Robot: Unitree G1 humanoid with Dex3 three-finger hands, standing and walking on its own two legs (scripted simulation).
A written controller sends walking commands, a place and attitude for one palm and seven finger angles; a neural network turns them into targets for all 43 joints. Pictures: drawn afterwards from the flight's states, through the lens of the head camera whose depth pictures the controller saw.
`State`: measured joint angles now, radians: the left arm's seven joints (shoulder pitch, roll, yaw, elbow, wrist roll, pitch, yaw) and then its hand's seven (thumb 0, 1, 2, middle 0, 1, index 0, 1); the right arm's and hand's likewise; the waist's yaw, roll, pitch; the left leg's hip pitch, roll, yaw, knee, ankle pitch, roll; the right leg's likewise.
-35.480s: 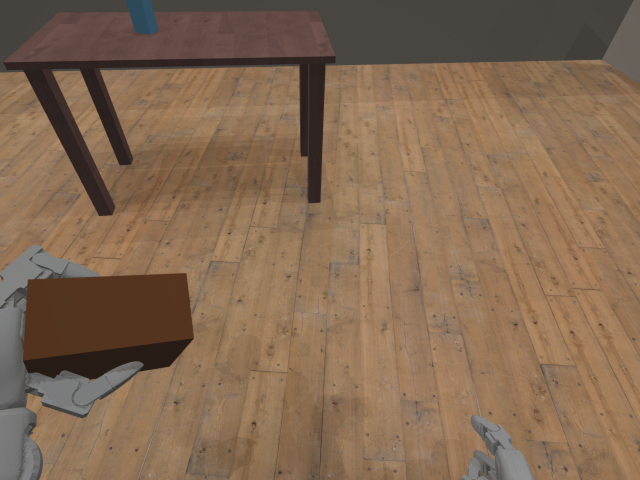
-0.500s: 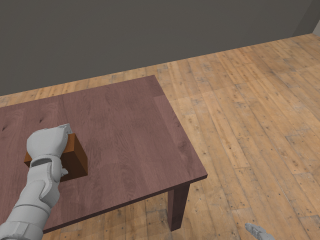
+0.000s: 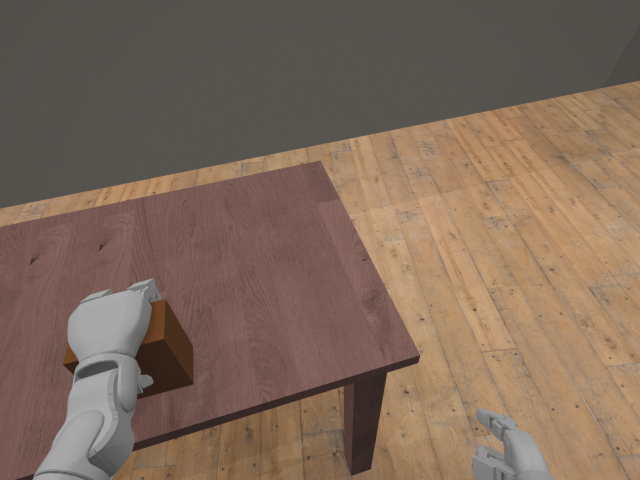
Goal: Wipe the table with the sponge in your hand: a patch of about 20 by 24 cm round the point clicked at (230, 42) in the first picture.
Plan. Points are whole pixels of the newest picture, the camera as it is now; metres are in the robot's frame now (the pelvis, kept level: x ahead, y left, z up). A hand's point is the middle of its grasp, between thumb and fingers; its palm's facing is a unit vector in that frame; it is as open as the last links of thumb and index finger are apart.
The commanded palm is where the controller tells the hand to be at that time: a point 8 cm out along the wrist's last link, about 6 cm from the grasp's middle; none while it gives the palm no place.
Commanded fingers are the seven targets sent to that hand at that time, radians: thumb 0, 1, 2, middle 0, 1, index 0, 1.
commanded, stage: wipe back along the middle lane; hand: left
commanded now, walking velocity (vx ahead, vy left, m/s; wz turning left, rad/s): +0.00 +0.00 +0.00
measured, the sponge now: (142, 361) +0.26 +0.29 -0.01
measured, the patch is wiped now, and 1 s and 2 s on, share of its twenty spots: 0.60 0.60 0.70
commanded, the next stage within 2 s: slide across to the third lane in 0.12 s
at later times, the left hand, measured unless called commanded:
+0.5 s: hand (141, 362) +0.24 +0.26 +0.04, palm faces -0.01 -0.07 -1.00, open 10.5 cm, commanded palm +0.21 +0.24 +0.08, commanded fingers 0.00 0.10 1.30 -1.20 -1.60 -1.20 -1.60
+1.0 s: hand (169, 352) +0.26 +0.23 +0.03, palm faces -0.02 -0.05 -1.00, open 10.5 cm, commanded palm +0.23 +0.19 +0.08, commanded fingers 0.00 0.10 1.30 -1.20 -1.60 -1.20 -1.60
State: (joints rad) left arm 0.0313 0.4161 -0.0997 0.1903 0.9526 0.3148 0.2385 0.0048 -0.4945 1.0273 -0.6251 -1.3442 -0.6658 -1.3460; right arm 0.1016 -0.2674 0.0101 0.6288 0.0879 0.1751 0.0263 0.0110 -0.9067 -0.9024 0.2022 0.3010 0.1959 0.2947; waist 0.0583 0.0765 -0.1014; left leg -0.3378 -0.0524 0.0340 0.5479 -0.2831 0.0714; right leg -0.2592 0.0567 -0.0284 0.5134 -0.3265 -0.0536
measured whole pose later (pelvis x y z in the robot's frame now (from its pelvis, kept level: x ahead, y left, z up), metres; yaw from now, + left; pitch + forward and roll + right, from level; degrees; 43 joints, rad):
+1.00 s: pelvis -0.02 -0.02 +0.00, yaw +1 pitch +2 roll +0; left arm -0.09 0.34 -0.25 0.25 0.98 0.39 0.20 -0.02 -0.50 1.03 -0.64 -1.34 -0.68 -1.34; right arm 0.09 -0.26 0.00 0.66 0.08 0.16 0.01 0.01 -0.91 -0.90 0.20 0.30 0.20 0.29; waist 0.08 0.09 -0.09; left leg -0.34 -0.05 0.01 0.56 -0.25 0.05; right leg -0.27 0.06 -0.05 0.55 -0.32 -0.07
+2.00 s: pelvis -0.04 -0.04 -0.01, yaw +1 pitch +5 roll +1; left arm -0.39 0.38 -0.18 0.64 0.98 0.29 0.18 -0.01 -0.54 1.03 -0.69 -1.30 -0.73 -1.29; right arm 0.15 -0.27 0.00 0.69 0.09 0.19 -0.04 0.01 -0.91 -0.90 0.20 0.30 0.20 0.29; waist 0.04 0.07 -0.12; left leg -0.48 -0.02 0.00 0.63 -0.25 0.02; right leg -0.41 0.09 -0.07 0.63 -0.32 -0.11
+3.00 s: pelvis -0.04 -0.06 -0.02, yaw -5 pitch +15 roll -1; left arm -0.72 0.66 0.04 1.10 0.99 0.10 0.18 0.01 -0.56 1.04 -0.70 -1.29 -0.75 -1.28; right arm 0.25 -0.31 0.01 0.70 0.10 0.14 -0.01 0.01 -0.91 -0.90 0.20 0.30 0.20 0.29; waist -0.07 0.05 -0.15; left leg -0.71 -0.02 -0.07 0.76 -0.32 0.04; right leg -0.63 0.18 -0.01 0.68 -0.31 -0.13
